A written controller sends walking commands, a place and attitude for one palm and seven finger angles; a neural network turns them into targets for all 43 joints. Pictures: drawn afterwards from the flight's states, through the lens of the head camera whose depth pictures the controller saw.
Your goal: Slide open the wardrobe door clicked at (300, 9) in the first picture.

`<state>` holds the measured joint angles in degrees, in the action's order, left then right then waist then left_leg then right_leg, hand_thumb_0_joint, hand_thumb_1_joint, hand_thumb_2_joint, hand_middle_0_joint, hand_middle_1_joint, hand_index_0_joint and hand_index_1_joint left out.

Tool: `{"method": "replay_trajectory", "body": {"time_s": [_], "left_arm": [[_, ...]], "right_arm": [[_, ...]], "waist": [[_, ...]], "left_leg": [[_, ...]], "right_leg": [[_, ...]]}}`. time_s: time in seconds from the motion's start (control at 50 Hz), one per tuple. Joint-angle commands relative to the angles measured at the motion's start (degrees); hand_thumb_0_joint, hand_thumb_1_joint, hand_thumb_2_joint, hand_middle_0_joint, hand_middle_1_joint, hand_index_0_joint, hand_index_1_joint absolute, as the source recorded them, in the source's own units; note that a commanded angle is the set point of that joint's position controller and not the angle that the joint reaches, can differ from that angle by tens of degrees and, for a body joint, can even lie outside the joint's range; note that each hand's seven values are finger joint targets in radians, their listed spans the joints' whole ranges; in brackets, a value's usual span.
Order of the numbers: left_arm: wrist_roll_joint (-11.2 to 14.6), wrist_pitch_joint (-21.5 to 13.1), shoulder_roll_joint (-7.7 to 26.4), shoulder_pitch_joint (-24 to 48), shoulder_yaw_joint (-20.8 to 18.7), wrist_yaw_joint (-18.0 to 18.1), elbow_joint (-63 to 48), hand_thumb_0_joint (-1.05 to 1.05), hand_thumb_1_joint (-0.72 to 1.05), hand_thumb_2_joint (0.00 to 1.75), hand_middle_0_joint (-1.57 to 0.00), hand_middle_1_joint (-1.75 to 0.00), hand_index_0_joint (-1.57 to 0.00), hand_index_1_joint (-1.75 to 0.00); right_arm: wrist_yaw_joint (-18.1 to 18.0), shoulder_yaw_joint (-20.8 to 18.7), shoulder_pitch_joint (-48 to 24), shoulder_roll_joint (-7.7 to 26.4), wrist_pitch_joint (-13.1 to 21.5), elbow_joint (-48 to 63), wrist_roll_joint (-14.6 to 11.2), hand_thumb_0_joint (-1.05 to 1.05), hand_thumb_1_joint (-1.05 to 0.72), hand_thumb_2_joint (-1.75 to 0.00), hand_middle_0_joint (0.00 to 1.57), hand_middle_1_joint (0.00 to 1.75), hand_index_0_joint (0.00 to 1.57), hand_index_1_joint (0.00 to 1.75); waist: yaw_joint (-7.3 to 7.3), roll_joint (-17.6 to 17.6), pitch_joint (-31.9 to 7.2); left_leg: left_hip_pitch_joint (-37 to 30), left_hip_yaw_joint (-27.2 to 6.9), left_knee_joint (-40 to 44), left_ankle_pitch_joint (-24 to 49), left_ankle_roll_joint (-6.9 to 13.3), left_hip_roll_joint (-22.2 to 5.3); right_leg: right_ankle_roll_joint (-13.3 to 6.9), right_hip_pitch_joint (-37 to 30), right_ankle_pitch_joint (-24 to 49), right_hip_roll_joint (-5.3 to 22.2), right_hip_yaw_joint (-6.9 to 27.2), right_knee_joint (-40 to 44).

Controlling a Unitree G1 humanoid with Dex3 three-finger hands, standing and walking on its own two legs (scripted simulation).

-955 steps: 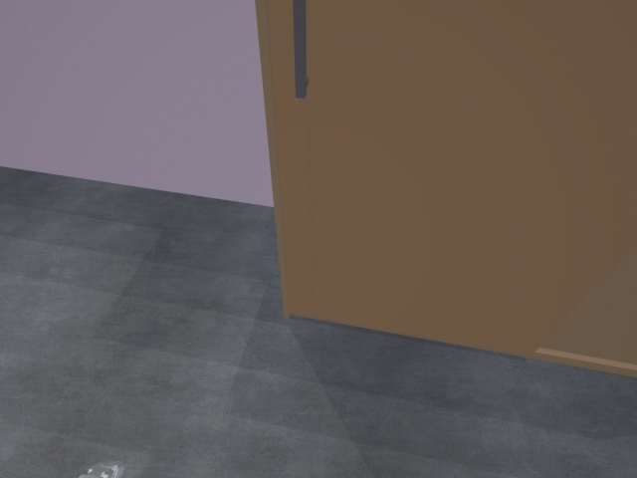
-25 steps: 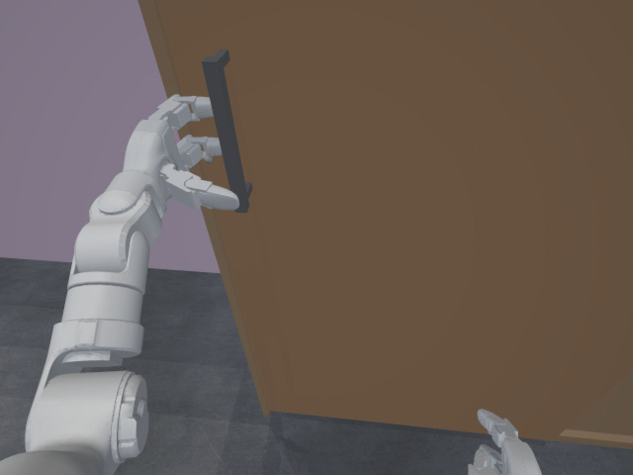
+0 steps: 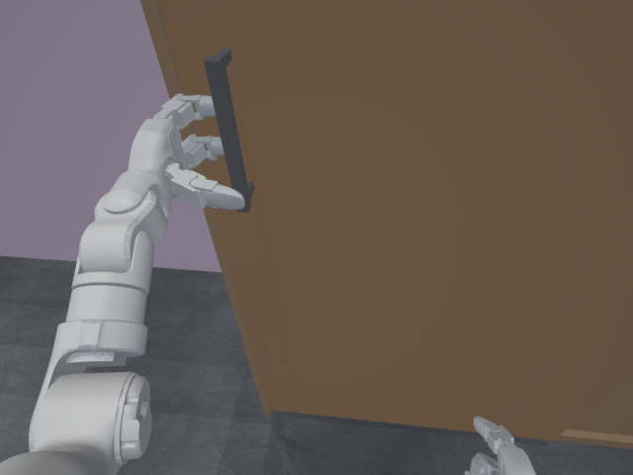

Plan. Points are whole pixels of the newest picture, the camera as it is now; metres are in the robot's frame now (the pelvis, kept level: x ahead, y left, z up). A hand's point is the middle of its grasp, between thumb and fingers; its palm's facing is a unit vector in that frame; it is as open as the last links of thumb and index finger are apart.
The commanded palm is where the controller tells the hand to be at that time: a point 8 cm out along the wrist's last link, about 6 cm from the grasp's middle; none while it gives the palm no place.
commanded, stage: move the hooked fingers beside the handle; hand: left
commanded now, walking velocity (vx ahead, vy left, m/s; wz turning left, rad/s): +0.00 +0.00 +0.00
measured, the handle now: (235, 137) +0.46 +0.13 +0.23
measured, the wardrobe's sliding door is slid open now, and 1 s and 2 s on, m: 0.00 0.00 0.00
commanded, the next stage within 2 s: none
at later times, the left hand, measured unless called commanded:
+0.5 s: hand (208, 156) +0.41 +0.15 +0.24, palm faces -0.04 -1.00 -0.01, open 14.0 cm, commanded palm +0.38 +0.21 +0.24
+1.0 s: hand (169, 166) +0.38 +0.19 +0.24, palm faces -0.03 -1.00 -0.02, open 14.0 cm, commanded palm +0.36 +0.24 +0.24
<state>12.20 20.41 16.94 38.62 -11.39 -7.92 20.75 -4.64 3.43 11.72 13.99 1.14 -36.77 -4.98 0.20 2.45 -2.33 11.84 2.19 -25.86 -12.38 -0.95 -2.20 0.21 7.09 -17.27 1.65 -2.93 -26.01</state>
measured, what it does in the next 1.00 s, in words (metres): stands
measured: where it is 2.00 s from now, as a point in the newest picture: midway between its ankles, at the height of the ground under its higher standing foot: outside the picture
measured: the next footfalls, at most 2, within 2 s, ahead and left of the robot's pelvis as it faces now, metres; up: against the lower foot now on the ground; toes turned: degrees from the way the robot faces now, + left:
none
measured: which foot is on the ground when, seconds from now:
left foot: down 0.00-1.00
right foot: down 0.00-1.00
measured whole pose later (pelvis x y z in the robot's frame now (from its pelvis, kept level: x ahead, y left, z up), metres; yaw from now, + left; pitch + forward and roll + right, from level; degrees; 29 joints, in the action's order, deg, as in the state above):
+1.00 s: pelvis +0.00 +0.00 +0.00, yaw +0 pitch -1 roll +0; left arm 13.8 20.6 22.5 35.0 -14.9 -14.5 19.7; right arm -5.8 3.2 10.7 15.4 1.3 -35.5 -5.8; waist 0.9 2.3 -3.0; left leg 12.0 1.6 -26.0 -12.7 -0.9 -2.2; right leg 0.3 6.5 -17.1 1.5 -3.4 -24.8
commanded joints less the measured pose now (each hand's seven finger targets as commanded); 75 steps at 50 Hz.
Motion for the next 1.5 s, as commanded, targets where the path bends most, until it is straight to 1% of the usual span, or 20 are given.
{"method": "replay_trajectory", "body": {"time_s": [0.0, 0.08, 0.16, 0.22, 0.28, 0.36, 0.52, 0.58, 0.68, 0.78, 0.82, 0.9, 0.96, 0.98, 1.06, 1.12, 1.2, 1.24, 1.28, 1.48], "left_arm": [[0.48, -4.2, 10.82, 27.01, -3.24, -0.42, -13.99, 0.0, -0.5, 0.3, -0.3, -1.2, -0.3, -1.2], [0.46, -3.73, 13.81, 25.05, -5.75, -0.39, -11.9, 0.0, -0.5, 0.3, -0.3, -1.2, -0.3, -1.2], [0.19, -3.86, 11.85, 26.9, -3.58, -0.83, -13.69, 0.0, -0.5, 0.3, -0.3, -1.2, -0.3, -1.2], [0.69, -3.79, 10.64, 28.16, -2.38, -1.27, -13.19, 0.0, -0.5, 0.3, -0.3, -1.2, -0.3, -1.2], [0.57, -3.42, 13.25, 26.93, -4.48, -1.32, -9.62, 0.0, -0.5, 0.3, -0.3, -1.2, -0.3, -1.2], [0.29, -4.36, 11.62, 30.61, -2.56, -1.35, -11.38, 0.0, -0.5, 0.3, -0.3, -1.2, -0.3, -1.2], [0.41, -5.33, 16.16, 26.23, -7.05, -2.09, -11.29, 0.0, -0.5, 0.3, -0.3, -1.2, -0.3, -1.2], [0.58, -4.9, 18.59, 21.25, -9.32, -3.0, -11.56, 0.0, -0.5, 0.3, -0.3, -1.2, -0.3, -1.2], [1.37, -3.97, 17.71, 21.23, -7.76, -5.1, -13.0, 0.0, -0.5, 0.3, -0.3, -1.2, -0.3, -1.2], [2.22, -4.54, 18.24, 21.49, -7.95, -6.49, -16.44, 0.0, -0.5, 0.3, -0.3, -1.2, -0.3, -1.2], [2.56, -4.32, 15.25, 23.86, -5.17, -7.0, -16.52, 0.0, -0.5, 0.3, -0.3, -1.2, -0.3, -1.2], [2.48, -3.45, 17.96, 23.32, -7.05, -6.69, -12.81, 0.0, -0.5, 0.3, -0.3, -1.2, -0.3, -1.2], [2.21, -3.84, 17.57, 24.45, -6.81, -6.44, -13.59, 0.0, -0.5, 0.3, -0.3, -1.2, -0.3, -1.2], [2.08, -4.41, 20.03, 23.06, -8.6, -6.22, -13.66, 0.0, -0.5, 0.3, -0.3, -1.2, -0.3, -1.2], [2.19, -4.74, 17.37, 23.17, -7.11, -6.61, -14.87, 0.0, -0.5, 0.3, -0.3, -1.2, -0.3, -1.2], [2.31, -3.92, 18.94, 20.95, -8.56, -6.54, -12.28, 0.0, -0.5, 0.3, -0.3, -1.2, -0.3, -1.2], [1.91, -3.95, 18.68, 21.67, -7.94, -6.36, -14.82, 0.0, -0.5, 0.3, -0.3, -1.2, -0.3, -1.2], [2.2, -3.93, 18.52, 22.05, -7.97, -6.49, -14.25, 0.0, -0.5, 0.3, -0.3, -1.2, -0.3, -1.2], [2.03, -4.56, 21.7, 21.06, -10.28, -6.48, -14.56, 0.0, -0.5, 0.3, -0.3, -1.2, -0.3, -1.2], [2.3, -4.45, 17.17, 23.57, -5.67, -7.17, -14.16, 0.0, -0.5, 0.3, -0.3, -1.2, -0.3, -1.2]], "right_arm": [[-0.42, -2.5, -7.63, 6.71, 2.63, 9.36, 0.32, 0.0, -0.9, -0.9, 0.2, 0.3, 0.2, 0.3], [-0.68, -2.62, -7.33, 7.21, 2.34, 9.24, 0.35, 0.0, -0.9, -0.9, 0.2, 0.3, 0.2, 0.3], [-0.73, -2.46, -7.52, 6.76, 2.29, 9.66, 0.12, 0.0, -0.9, -0.9, 0.2, 0.3, 0.2, 0.3], [-0.9, -2.58, -7.27, 6.95, 2.5, 9.42, 0.05, 0.0, -0.9, -0.9, 0.2, 0.3, 0.2, 0.3], [-1.17, -2.83, -6.56, 7.61, 2.29, 8.68, 0.17, 0.0, -0.9, -0.9, 0.2, 0.3, 0.2, 0.3], [-1.13, -2.74, -6.56, 7.15, 2.55, 8.94, 0.07, 0.0, -0.9, -0.9, 0.2, 0.3, 0.2, 0.3], [-0.86, -2.82, -6.28, 7.39, 2.4, 9.72, 0.31, 0.0, -0.9, -0.9, 0.2, 0.3, 0.2, 0.3], [-0.74, -3.07, -6.59, 7.87, 2.03, 10.38, 0.22, 0.0, -0.9, -0.9, 0.2, 0.3, 0.2, 0.3], [-1.03, -3.05, -7.16, 7.99, 2.07, 10.65, -0.27, 0.0, -0.9, -0.9, 0.2, 0.3, 0.2, 0.3], [-1.25, -3.0, -7.42, 7.9, 2.81, 10.69, -0.24, 0.0, -0.9, -0.9, 0.2, 0.3, 0.2, 0.3], [-1.45, -2.7, -7.58, 7.6, 2.97, 10.34, -0.39, 0.0, -0.9, -0.9, 0.2, 0.3, 0.2, 0.3], [-1.77, -2.67, -7.57, 8.02, 2.95, 9.73, -0.5, 0.0, -0.9, -0.9, 0.2, 0.3, 0.2, 0.3], [-1.67, -2.55, -7.68, 7.73, 3.15, 10.04, -0.34, 0.0, -0.9, -0.9, 0.2, 0.3, 0.2, 0.3], [-1.54, -2.79, -7.3, 8.18, 3.04, 9.87, -0.17, 0.0, -0.9, -0.9, 0.2, 0.3, 0.2, 0.3], [-1.33, -2.33, -8.11, 7.52, 3.04, 10.66, -0.14, 0.0, -0.9, -0.9, 0.2, 0.3, 0.2, 0.3], [-1.35, -2.41, -7.93, 7.81, 2.8, 10.47, -0.35, 0.0, -0.9, -0.9, 0.2, 0.3, 0.2, 0.3], [-1.35, -2.33, -8.38, 7.74, 2.82, 11.1, -0.29, 0.0, -0.9, -0.9, 0.2, 0.3, 0.2, 0.3], [-1.4, -2.28, -8.15, 7.74, 2.94, 10.77, -0.25, 0.0, -0.9, -0.9, 0.2, 0.3, 0.2, 0.3], [-1.52, -2.58, -7.77, 8.22, 3.01, 10.6, -0.07, 0.0, -0.9, -0.9, 0.2, 0.3, 0.2, 0.3], [-1.66, -2.71, -7.46, 8.35, 3.94, 9.86, -0.39, 0.0, -0.9, -0.9, 0.2, 0.3, 0.2, 0.3]], "waist": [[0.04, -2.85, -15.51], [0.51, -4.31, -14.13], [-0.29, -1.08, -14.27], [-0.77, -1.76, -14.12], [-0.48, -3.97, -13.39], [-1.15, -1.45, -14.71], [0.46, -1.67, -16.51], [1.25, -3.85, -16.78], [0.28, -2.32, -14.48], [0.07, -0.87, -15.9], [-0.95, -0.64, -14.78], [-0.55, -1.14, -12.71], [-0.4, -0.02, -14.56], [0.09, -1.47, -15.66], [0.18, -0.08, -15.6], [0.31, -2.62, -13.38], [0.55, 0.7, -14.92], [0.25, -0.48, -13.92], [0.6, -1.66, -15.04], [-0.54, -0.05, -13.07]], "left_leg": [[-11.88, -1.58, 1.28, 14.04, 3.7, 2.27], [-10.6, -1.32, 1.51, 12.74, 3.82, 2.25], [-11.69, -1.19, 1.44, 13.46, 3.66, 2.37], [-12.01, -1.53, 1.49, 12.5, 3.75, 2.33], [-11.18, -1.54, 1.65, 11.65, 3.81, 2.29], [-12.3, -1.57, 1.28, 12.64, 3.74, 2.47], [-11.61, -1.3, 1.34, 15.8, 3.8, 2.5], [-10.89, -0.82, 1.22, 17.16, 3.98, 2.54], [-11.16, -0.62, 0.92, 15.62, 4.06, 2.64], [-13.13, -1.08, 0.48, 17.05, 4.06, 2.74], [-13.2, -1.32, 0.6, 16.05, 3.92, 2.75], [-11.41, -1.6, 1.03, 12.62, 3.81, 2.74], [-12.37, -1.84, 0.81, 13.96, 3.65, 2.82], [-12.44, -1.95, 0.81, 14.73, 3.61, 2.61], [-12.83, -1.93, 1.1, 16.13, 3.44, 2.61], [-11.08, -1.91, 1.51, 13.65, 3.52, 2.43], [-11.66, -1.89, 1.68, 13.58, 3.43, 2.48], [-11.56, -2.16, 1.84, 13.29, 3.38, 2.39], [-11.88, -2.05, 1.78, 13.56, 3.48, 2.24], [-12.15, -2.43, 1.99, 10.85, 3.37, 2.22]], "right_leg": [[-1.2, 1.95, 20.55, -2.09, 0.01, 3.54], [-1.03, 1.9, 19.31, -2.2, 0.24, 4.18], [-1.18, 2.57, 19.77, -2.21, 0.27, 4.1], [-1.12, 3.4, 18.74, -2.35, 0.16, 4.42], [-0.99, 3.61, 17.74, -2.5, 0.11, 4.83], [-1.16, 3.84, 18.58, -2.4, 0.21, 4.42], [-1.26, 0.37, 23.05, -2.17, 0.35, 3.88], [-0.95, -1.21, 25.8, -2.13, 0.45, 3.79], [-0.8, 1.18, 24.14, -2.24, 0.48, 4.34], [-1.03, 1.38, 24.95, -2.3, 0.38, 4.2], [-1.0, 2.89, 23.49, -2.38, 0.02, 4.29], [-0.97, 4.24, 19.33, -2.28, 0.12, 5.06], [-1.18, 3.67, 20.28, -2.27, 0.11, 4.59], [-1.23, 2.4, 20.81, -2.28, 0.05, 4.62], [-1.41, 2.09, 22.26, -2.29, -0.15, 3.99], [-1.12, 2.88, 20.05, -2.38, -0.13, 4.82], [-1.32, 2.44, 19.03, -2.14, 0.12, 4.78], [-1.32, 3.02, 18.64, -2.43, -0.07, 4.95], [-1.3, 2.15, 18.57, -2.48, 0.0, 5.18], [-1.34, 4.96, 15.0, -2.61, -0.2, 5.81]]}}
